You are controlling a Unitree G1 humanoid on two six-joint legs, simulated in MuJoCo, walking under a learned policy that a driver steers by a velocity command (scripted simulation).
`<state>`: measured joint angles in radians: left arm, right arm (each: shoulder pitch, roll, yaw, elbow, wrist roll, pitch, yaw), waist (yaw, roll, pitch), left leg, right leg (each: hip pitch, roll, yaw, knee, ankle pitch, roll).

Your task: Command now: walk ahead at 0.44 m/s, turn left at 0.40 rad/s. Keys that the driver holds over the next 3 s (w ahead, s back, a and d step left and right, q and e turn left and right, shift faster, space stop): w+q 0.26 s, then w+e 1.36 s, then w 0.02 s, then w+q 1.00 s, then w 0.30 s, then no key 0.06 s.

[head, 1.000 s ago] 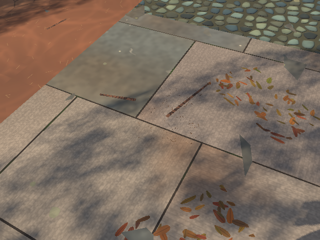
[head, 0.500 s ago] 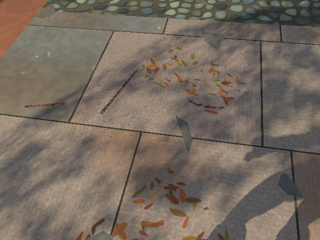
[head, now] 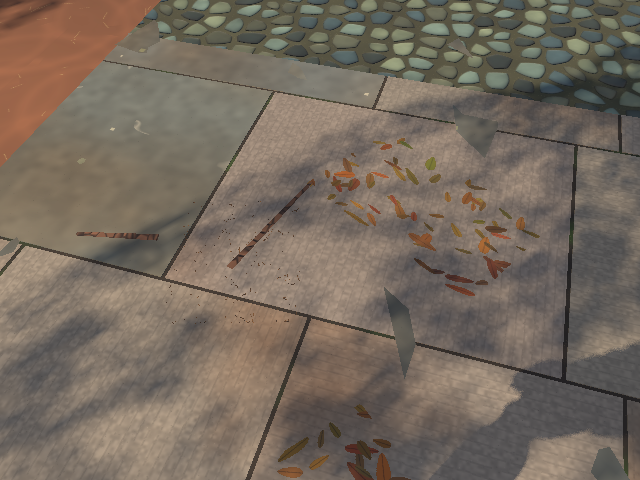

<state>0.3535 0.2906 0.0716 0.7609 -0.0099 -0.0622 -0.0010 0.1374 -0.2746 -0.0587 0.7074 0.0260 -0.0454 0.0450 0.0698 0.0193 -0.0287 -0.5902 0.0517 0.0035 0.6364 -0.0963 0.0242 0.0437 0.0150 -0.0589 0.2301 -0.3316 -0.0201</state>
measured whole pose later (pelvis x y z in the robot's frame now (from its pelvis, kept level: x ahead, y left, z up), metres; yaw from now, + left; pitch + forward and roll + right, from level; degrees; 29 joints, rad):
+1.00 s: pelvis +0.59 +0.08 +0.00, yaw -6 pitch +2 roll +0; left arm 0.37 0.30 0.06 0.72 -0.03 -0.04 0.01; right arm 0.04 -0.28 -0.01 0.65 0.00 -0.10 0.01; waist 0.09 0.03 0.03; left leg -0.58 0.02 -0.12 0.53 0.02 -0.06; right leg -0.11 0.13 0.20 0.40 -0.31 -0.07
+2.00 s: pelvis +1.09 -0.10 +0.00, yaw -26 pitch +1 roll -2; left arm 0.30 0.27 0.05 0.76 0.01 -0.09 -0.01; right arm 0.16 -0.28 -0.04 0.76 0.02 -0.06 0.03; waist 0.05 0.05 0.02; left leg -0.69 0.10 -0.04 0.68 0.12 -0.01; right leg 0.04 0.08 -0.09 0.21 -0.27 -0.07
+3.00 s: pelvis +1.63 -0.25 +0.00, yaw +1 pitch +2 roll -2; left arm 0.39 0.28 0.05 0.85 -0.02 -0.07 -0.01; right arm 0.08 -0.27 -0.03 0.63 0.01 -0.05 0.03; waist 0.11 0.04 0.02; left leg -0.60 0.07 -0.04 0.63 -0.05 0.00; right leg -0.02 0.02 -0.05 0.26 -0.27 -0.01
